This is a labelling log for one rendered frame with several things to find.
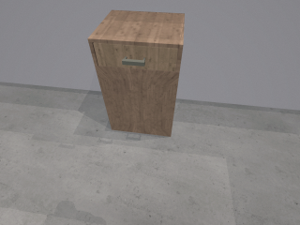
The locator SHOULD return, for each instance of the cabinet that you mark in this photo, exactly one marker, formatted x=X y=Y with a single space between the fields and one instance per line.
x=140 y=100

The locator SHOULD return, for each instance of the drawer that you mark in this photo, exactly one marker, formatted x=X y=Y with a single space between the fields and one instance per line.
x=156 y=58

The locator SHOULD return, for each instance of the handle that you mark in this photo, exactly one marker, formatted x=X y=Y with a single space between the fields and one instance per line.
x=133 y=62

